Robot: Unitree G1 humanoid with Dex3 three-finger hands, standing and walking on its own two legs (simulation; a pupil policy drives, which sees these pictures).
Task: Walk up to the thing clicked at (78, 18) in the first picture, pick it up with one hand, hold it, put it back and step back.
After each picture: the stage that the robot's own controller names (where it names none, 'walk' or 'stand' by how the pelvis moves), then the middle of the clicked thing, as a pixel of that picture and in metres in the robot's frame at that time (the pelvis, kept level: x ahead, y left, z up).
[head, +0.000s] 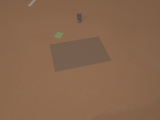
stand; (79, 18) +1.91 +0.07 -0.72
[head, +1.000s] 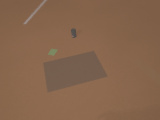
walk; (73, 33) +1.75 +0.27 -0.71
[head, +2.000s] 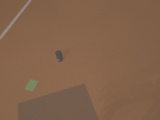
walk; (59, 56) +1.13 +0.37 -0.72
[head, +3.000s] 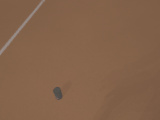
walk; (57, 93) +0.71 +0.30 -0.72
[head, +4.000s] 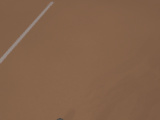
walk; out of the picture +0.47 +0.18 -0.70
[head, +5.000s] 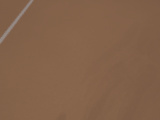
stand; out of the picture +0.37 +0.22 -0.71
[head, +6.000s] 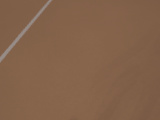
stand; out of the picture +0.34 +0.16 -0.71
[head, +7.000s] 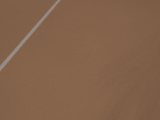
stand; out of the picture +0.31 +0.15 -0.72
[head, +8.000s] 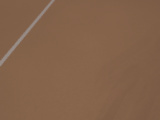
stand; out of the picture +0.31 +0.17 -0.72
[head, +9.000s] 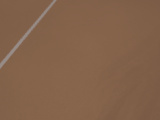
stand; out of the picture +0.31 +0.19 -0.73
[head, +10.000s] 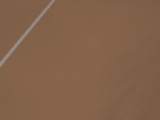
stand; out of the picture +0.31 +0.19 -0.73
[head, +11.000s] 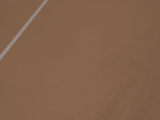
go down; out of the picture +0.31 +0.18 -0.72
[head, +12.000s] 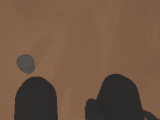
go down; (26, 64) +0.41 +0.19 -0.30
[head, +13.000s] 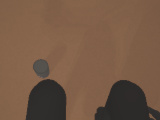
close in; (42, 69) +0.41 +0.18 -0.31
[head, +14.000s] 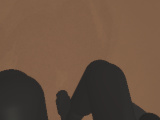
close in; out of the picture +0.41 +0.22 -0.23
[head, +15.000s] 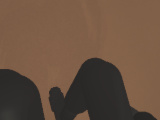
close; out of the picture +0.40 +0.23 -0.23
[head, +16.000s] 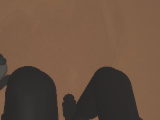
lift; out of the picture +0.33 +0.23 -0.19
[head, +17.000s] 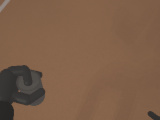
lift; (32, 89) +0.31 +0.18 +0.00
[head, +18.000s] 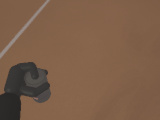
hold; (38, 86) +0.33 +0.17 +0.03
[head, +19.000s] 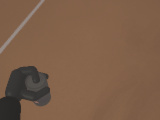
hold; (39, 89) +0.32 +0.17 +0.01
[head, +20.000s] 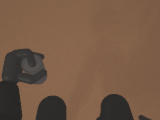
crouch; (35, 70) +0.38 +0.17 -0.09
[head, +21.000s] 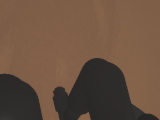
lower; out of the picture +0.41 +0.23 -0.23
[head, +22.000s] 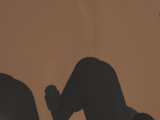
lower; out of the picture +0.42 +0.24 -0.23
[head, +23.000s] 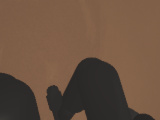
lower; out of the picture +0.42 +0.24 -0.23
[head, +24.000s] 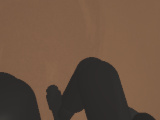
lower; out of the picture +0.41 +0.24 -0.23
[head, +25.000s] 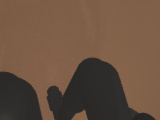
loosen; out of the picture +0.40 +0.24 -0.23
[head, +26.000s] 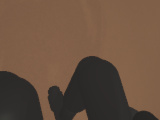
withdraw; out of the picture +0.39 +0.21 -0.23
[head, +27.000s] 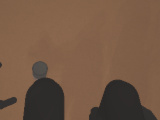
walk; (39, 71) +0.40 +0.17 -0.30
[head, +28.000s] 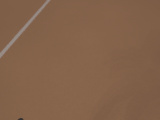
stand; out of the picture +0.32 +0.14 -0.65
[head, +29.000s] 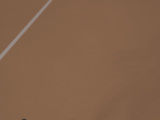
stand; out of the picture +0.34 +0.16 -0.66
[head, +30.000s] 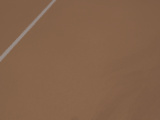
stand; out of the picture +0.34 +0.15 -0.68
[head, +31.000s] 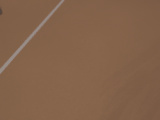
walk; out of the picture +0.35 +0.15 -0.72
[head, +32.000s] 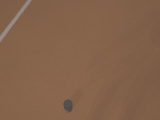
walk; (68, 106) +0.46 +0.10 -0.70
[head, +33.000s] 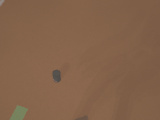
walk; (56, 76) +0.68 +0.18 -0.70
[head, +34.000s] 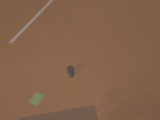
stand; (70, 71) +0.97 +0.18 -0.70
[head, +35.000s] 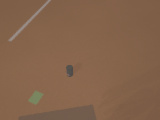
stand; (69, 70) +0.97 +0.16 -0.72
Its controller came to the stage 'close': yes
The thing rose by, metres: 0.73
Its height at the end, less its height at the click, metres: +0.00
